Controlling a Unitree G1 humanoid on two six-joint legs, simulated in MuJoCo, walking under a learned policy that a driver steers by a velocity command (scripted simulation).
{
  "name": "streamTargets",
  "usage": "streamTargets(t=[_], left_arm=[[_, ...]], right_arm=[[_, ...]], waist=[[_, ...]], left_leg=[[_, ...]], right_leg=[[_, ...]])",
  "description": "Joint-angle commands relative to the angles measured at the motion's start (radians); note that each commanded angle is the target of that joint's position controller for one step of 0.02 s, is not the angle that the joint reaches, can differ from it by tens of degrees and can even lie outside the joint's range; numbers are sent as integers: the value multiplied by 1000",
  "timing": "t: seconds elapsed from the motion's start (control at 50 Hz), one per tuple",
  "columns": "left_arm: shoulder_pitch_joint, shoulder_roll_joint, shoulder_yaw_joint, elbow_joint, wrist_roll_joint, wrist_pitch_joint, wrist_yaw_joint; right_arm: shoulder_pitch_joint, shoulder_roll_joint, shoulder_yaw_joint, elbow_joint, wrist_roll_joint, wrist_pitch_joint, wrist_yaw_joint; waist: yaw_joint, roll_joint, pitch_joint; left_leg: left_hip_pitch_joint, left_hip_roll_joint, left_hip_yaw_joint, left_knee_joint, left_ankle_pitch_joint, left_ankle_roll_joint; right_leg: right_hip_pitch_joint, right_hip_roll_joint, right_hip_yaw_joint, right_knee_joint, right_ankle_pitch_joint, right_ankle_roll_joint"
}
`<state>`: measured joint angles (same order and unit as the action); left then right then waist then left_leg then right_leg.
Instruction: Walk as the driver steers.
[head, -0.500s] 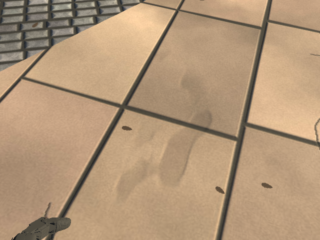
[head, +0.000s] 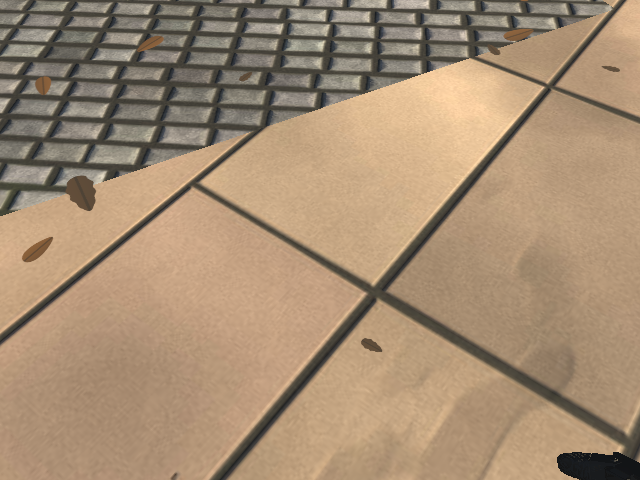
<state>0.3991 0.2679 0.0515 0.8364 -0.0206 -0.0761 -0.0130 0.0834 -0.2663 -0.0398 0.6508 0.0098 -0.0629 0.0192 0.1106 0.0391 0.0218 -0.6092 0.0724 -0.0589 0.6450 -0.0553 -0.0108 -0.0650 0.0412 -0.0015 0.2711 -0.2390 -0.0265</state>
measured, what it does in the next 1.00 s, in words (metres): walks ahead: left foot, then right foot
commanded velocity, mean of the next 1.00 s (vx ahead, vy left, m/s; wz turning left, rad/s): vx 0.26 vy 0.00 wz -0.19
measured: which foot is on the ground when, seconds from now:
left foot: up 0.00-0.10, down 0.12-0.58, up 0.60-0.86, down 0.88-1.00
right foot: down 0.00-0.12, up 0.14-0.54, down 0.56-1.00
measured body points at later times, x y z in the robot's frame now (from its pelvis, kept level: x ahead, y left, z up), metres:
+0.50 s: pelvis +0.24 +0.02 -0.01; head +0.27 +0.01 +0.44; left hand +0.50 +0.21 -0.09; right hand +0.21 -0.27 -0.13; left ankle +0.19 +0.15 -0.75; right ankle +0.37 -0.15 -0.71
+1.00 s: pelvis +0.34 -0.01 -0.01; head +0.35 +0.00 +0.44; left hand +0.53 +0.19 -0.14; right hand +0.35 -0.29 -0.14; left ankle +0.38 +0.12 -0.75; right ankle +0.37 -0.13 -0.75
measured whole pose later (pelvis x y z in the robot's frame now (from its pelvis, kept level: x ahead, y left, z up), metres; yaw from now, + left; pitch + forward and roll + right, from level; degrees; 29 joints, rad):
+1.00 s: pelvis +0.34 -0.01 -0.01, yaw -14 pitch -1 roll -1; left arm 0.14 0.22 0.03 0.85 0.02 0.01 0.01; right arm 0.24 -0.23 -0.03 0.93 -0.02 0.00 -0.03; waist 0.00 -0.02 0.01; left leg -0.25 0.05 -0.01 0.55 -0.29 -0.03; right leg -0.30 0.02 -0.02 0.49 -0.17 -0.01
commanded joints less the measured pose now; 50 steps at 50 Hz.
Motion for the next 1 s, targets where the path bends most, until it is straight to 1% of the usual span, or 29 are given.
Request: streamTargets(t=[0.02,0.06,0.1,0.12,0.14,0.16,0.18,0.22,0.26,0.36,0.42,0.5,0.54,0.56,0.58,0.6,0.62,0.64,0.66,0.68,0.7,0.74,0.82,0.86,0.88,0.9,0.92,0.96,1.0], left_arm=[[-10,187,42,-49,-11,-2,7],[-11,201,47,-43,-13,9,13],[-21,180,39,-44,-8,14,16],[-44,121,17,-71,10,9,14],[72,19,-15,-97,9,-6,17],[61,101,4,-83,-17,-14,19],[-17,160,24,-99,-28,-12,19],[-89,143,28,-114,-9,1,20],[-77,104,28,-115,-8,25,15],[-148,50,14,-157,13,42,9],[-239,25,-2,-182,20,29,-13],[-289,78,12,-214,25,29,-29],[-199,119,33,-186,38,29,-21],[-144,184,54,-174,40,30,-9],[-91,251,59,-185,69,39,7],[-111,168,25,-186,55,44,7],[-132,127,15,-188,35,52,-5],[-189,114,10,-182,29,52,-11],[-242,110,8,-176,28,50,-14],[-292,108,9,-177,32,51,-12],[-328,122,15,-174,43,54,-9],[-357,104,14,-164,52,53,-2],[-359,83,8,-125,42,58,14],[-347,57,-2,-99,32,64,16],[-315,38,-9,-79,35,64,15],[-275,46,-3,-72,40,65,14],[-284,44,-3,-67,40,67,18],[-292,51,2,-51,39,70,28],[-273,60,6,-25,41,75,34]], right_arm=[[-106,-65,-16,-97,8,-29,12],[-81,-92,-27,-95,9,-38,15],[84,-145,-58,-47,0,-42,3],[253,-209,-78,-27,-20,-41,-10],[332,-292,-96,-7,-30,-26,-14],[352,-212,-79,4,-21,-21,-11],[297,-160,-62,5,-11,-22,-12],[180,-94,-40,8,-13,-26,-7],[125,-75,-38,20,-22,-38,-5],[115,-124,-56,71,-23,-52,-16],[134,-149,-59,98,-11,-38,-26],[166,-193,-69,142,16,-19,-29],[160,-192,-67,156,24,-9,-32],[210,-161,-56,163,6,-10,-32],[295,-96,-29,148,-32,-17,-25],[387,-49,0,184,-23,-8,-12],[338,-137,-26,194,5,9,-8],[252,-141,-29,171,20,25,-12],[209,-127,-29,169,12,44,-27],[202,-130,-34,172,-2,64,-42],[223,-115,-31,182,-6,79,-51],[256,-86,-27,204,-13,89,-63],[215,-74,-22,213,-18,86,-61],[220,-67,-20,224,-35,81,-52],[207,-87,-19,214,-46,79,-51],[169,-158,-32,203,-35,79,-58],[142,-141,-33,217,-27,75,-56],[104,-83,-15,223,-36,56,-53],[108,-74,-11,235,-27,37,-51]], waist=[[-31,-121,21],[-64,-133,9],[-157,-115,-84],[-238,-44,-220],[-204,228,-360],[-227,208,-355],[-223,137,-213],[-170,80,-83],[-121,91,-33],[-94,18,15],[-126,20,-1],[-119,40,-33],[-62,23,-88],[-52,-47,-142],[-75,-225,-274],[-95,-295,-440],[-68,-184,-414],[-79,-147,-293],[-95,-104,-201],[-120,-113,-160],[-145,-147,-136],[-160,-168,-139],[-146,-165,-133],[-160,-142,-100],[-150,-106,-60],[-96,-7,-8],[-88,80,14],[-84,103,23],[-90,70,14]], left_leg=[[96,-41,22,-96,42,2],[174,-50,17,-151,3,21],[453,-59,36,-206,-13,64],[719,97,-106,-175,-18,126],[1020,346,-484,-226,-129,261],[978,348,-624,-307,-311,290],[868,313,-489,-330,-330,253],[653,233,-294,-393,-206,215],[519,199,-173,-460,-101,201],[441,173,45,-475,316,211],[421,136,136,-451,416,188],[532,178,112,-347,423,156],[538,136,131,-185,462,112],[478,72,174,-33,359,62],[204,-18,193,269,-115,-11],[123,-59,54,485,-655,-48],[125,-22,-21,530,-650,-51],[68,0,-2,517,-624,-46],[59,18,5,457,-573,-48],[120,31,3,395,-508,-54],[201,20,22,348,-450,-62],[292,7,37,250,-393,-66],[402,-7,49,26,-218,-38],[489,-22,65,-117,-123,-9],[489,23,10,-188,-101,17],[399,67,-34,-227,-212,51],[247,51,-38,-277,-426,67],[178,35,-32,-328,-445,29],[229,21,-15,-303,-336,10]], right_leg=[[-56,-252,200,-64,231,-166],[-34,-269,232,-16,236,-144],[-90,-204,187,167,367,-98],[-244,-141,140,438,229,-56],[-584,-14,35,782,-255,10],[-700,-42,120,941,-340,17],[-753,-83,125,987,-259,13],[-708,-139,101,937,-125,20],[-622,-168,106,892,-59,27],[-580,-149,89,667,98,51],[-452,-109,24,440,262,38],[-391,-82,28,309,225,-8],[-224,-35,-8,202,281,-47],[-73,-71,27,186,588,-73],[255,-308,294,282,1047,-205],[335,-476,480,241,1063,-356],[226,-414,422,194,860,-329],[131,-360,344,159,683,-279],[8,-324,302,113,529,-241],[-111,-297,263,65,398,-214],[-217,-270,228,29,327,-203],[-285,-244,184,3,241,-204],[-310,-226,173,-7,-29,-173],[-358,-185,157,4,-223,-108],[-376,-153,144,26,-284,-57],[-357,-93,93,65,-267,-14],[-239,-54,37,106,-160,14],[-130,-57,29,164,-31,11],[-130,-65,38,164,24,-2]])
